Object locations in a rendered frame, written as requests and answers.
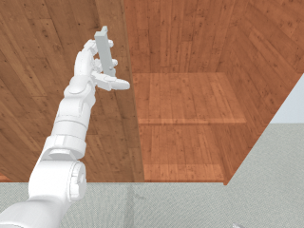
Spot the left robot hand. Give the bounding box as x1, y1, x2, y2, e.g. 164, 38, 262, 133
74, 39, 130, 91

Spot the handle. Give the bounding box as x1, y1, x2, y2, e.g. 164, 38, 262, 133
94, 26, 116, 77

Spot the robot left upper arm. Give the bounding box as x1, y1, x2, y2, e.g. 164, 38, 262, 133
0, 160, 86, 228

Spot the robot left forearm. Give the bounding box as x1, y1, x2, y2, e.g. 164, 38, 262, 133
28, 74, 96, 196

